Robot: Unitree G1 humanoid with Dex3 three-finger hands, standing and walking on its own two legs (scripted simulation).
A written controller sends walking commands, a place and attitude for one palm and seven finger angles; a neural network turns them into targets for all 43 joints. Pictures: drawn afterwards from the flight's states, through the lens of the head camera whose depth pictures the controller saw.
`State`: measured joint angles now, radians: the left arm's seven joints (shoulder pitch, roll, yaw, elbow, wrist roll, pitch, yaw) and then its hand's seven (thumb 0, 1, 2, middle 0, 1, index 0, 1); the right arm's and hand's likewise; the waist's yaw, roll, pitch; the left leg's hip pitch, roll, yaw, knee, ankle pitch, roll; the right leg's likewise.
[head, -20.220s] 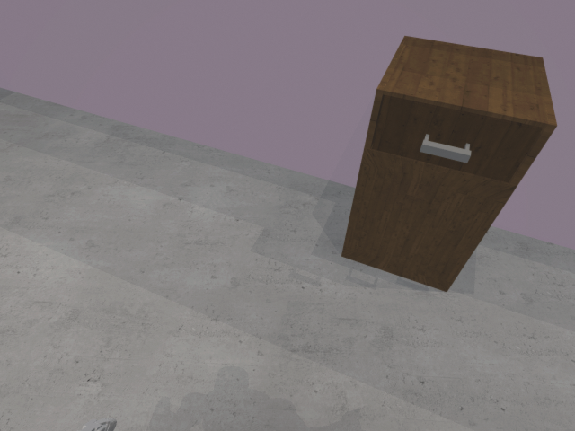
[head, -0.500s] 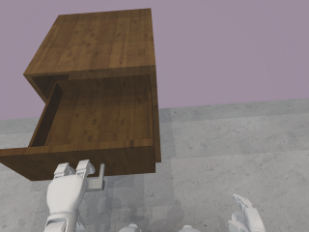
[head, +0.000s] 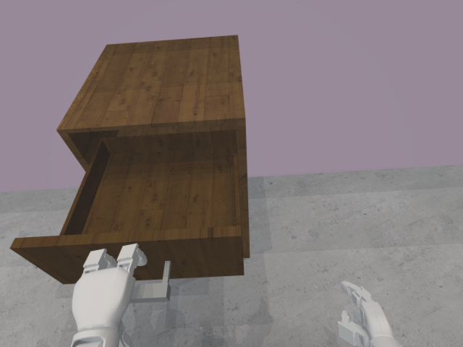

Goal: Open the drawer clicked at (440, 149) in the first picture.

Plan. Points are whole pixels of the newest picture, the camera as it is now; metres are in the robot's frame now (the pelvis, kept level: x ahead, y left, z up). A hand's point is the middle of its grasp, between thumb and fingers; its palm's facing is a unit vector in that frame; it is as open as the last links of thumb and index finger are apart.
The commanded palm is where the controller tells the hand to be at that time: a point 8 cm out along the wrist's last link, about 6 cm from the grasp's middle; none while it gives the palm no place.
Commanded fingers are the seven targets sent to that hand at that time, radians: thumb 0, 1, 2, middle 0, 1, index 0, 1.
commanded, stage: lift the hand off the handle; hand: left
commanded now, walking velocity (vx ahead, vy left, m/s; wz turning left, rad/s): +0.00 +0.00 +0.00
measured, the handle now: (136, 280) +0.25 +0.21 -0.05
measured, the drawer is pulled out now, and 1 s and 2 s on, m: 0.30 0.30 0.30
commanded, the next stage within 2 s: draw the hand back to the body in 1.54 s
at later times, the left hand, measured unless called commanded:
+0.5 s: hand (112, 292) +0.20 +0.21 +0.03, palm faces +0.05 -0.12 -0.99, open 13.7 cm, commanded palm +0.17 +0.21 +0.08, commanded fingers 0.00 -0.50 0.30 -0.30 -1.20 -0.30 -1.20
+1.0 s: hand (106, 283) +0.20 +0.21 +0.06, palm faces +0.04 -0.15 -0.99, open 13.8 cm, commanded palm +0.18 +0.21 +0.12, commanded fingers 0.00 -0.50 0.30 -0.30 -1.20 -0.30 -1.20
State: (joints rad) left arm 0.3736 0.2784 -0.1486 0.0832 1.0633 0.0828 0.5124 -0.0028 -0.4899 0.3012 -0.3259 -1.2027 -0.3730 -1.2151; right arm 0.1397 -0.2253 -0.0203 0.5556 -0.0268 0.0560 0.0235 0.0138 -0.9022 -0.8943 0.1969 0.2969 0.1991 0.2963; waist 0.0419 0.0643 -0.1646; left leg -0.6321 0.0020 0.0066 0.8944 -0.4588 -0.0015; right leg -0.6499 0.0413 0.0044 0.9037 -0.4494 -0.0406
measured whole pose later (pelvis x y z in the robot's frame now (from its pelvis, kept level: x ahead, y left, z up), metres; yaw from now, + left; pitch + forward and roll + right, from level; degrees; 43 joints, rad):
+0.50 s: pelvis +0.01 +0.00 +0.01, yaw -1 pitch +9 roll +1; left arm 0.46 0.32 -0.11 -0.07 1.03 0.06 0.44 0.00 -0.49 0.30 -0.32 -1.20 -0.35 -1.21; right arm 0.15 -0.23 -0.02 0.55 -0.02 0.06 0.04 0.01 -0.90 -0.89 0.20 0.30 0.20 0.30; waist 0.06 0.07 -0.15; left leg -0.52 0.01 0.02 0.80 -0.43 -0.01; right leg -0.54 0.05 0.02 0.82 -0.42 -0.05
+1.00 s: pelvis +0.00 +0.00 +0.03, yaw -1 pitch +5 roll +1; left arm 0.43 0.34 -0.12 -0.15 0.99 0.07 0.32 0.00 -0.49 0.30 -0.32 -1.20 -0.32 -1.20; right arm 0.14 -0.23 -0.01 0.56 -0.01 0.06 0.03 0.01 -0.90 -0.89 0.20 0.30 0.20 0.30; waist 0.07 0.08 -0.11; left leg -0.40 0.01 0.02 0.69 -0.37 0.00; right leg -0.43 0.05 0.03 0.71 -0.36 -0.04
